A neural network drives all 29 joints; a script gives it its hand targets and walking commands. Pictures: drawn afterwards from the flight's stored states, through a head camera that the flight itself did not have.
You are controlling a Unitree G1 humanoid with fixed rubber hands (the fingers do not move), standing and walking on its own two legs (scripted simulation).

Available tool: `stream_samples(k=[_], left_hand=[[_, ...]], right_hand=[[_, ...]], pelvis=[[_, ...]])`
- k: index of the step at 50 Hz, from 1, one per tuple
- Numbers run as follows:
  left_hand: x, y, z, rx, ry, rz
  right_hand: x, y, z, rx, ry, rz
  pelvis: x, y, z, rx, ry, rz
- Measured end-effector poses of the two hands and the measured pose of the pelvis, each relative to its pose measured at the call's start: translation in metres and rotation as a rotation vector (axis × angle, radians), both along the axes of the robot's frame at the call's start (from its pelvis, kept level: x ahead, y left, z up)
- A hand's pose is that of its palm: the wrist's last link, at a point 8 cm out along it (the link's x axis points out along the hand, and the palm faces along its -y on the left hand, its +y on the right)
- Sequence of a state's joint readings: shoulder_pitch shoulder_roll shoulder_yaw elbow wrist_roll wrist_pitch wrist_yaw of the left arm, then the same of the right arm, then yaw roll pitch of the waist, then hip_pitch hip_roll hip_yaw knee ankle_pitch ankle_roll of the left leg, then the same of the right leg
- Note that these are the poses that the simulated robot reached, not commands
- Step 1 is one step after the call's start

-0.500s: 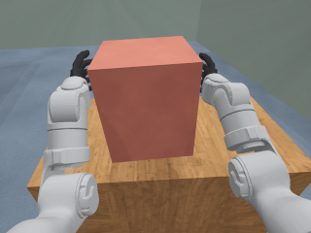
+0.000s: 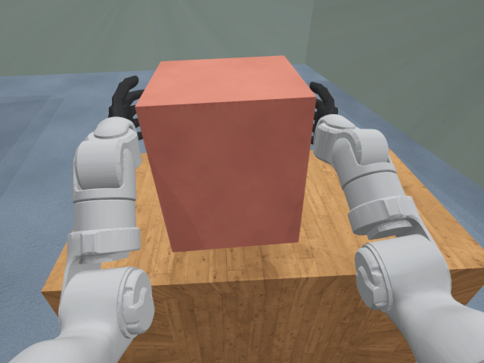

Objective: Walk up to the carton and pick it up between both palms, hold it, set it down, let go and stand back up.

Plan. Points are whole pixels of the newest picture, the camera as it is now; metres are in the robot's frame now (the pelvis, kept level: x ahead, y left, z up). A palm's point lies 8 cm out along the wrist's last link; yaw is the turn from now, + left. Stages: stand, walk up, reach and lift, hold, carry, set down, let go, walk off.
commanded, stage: hold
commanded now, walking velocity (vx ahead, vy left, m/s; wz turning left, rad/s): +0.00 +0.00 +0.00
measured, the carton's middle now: (229, 151) +0.40 +0.00 +0.22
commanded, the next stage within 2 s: none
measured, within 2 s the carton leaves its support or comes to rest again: neither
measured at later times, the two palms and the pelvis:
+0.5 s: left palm (123, 128) +0.37 +0.15 +0.28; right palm (324, 128) +0.38 -0.15 +0.27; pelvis +0.00 +0.00 +0.00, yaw +0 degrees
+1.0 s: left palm (124, 127) +0.38 +0.15 +0.28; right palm (323, 128) +0.38 -0.15 +0.27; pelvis +0.00 +0.00 +0.00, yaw +0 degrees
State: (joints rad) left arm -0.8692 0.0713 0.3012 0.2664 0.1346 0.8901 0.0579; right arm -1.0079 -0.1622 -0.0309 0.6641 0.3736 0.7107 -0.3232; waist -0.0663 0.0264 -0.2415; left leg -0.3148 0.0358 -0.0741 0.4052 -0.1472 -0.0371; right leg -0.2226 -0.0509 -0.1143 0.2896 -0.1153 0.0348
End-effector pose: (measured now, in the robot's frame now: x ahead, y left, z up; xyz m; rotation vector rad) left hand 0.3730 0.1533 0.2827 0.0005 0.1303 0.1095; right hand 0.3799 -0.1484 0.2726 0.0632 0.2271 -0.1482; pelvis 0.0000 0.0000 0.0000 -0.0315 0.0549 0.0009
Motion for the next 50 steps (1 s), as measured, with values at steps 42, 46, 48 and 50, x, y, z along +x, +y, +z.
stream_samples(k=[42,46,48,50], left_hand=[[0.0024,0.0002,0.0011,-0.006,0.000,0.001],[0.0039,0.0000,0.0007,-0.006,0.002,0.001],[0.0042,0.0000,0.0002,-0.005,0.002,0.001],[0.0039,0.0001,-0.0009,-0.003,0.003,0.001]], right_hand=[[0.0020,0.0004,-0.0012,-0.001,0.007,0.002],[0.0034,0.0002,-0.0017,0.000,0.009,0.002],[0.0037,0.0002,-0.0019,-0.001,0.010,0.002],[0.0037,0.0002,-0.0019,-0.001,0.011,0.002]], pelvis=[[0.0016,-0.0004,0.0000,0.000,0.002,0.001],[0.0026,-0.0005,0.0001,0.000,0.003,0.001],[0.0028,-0.0006,0.0001,0.000,0.004,0.001],[0.0028,-0.0006,0.0001,0.000,0.004,0.001]])
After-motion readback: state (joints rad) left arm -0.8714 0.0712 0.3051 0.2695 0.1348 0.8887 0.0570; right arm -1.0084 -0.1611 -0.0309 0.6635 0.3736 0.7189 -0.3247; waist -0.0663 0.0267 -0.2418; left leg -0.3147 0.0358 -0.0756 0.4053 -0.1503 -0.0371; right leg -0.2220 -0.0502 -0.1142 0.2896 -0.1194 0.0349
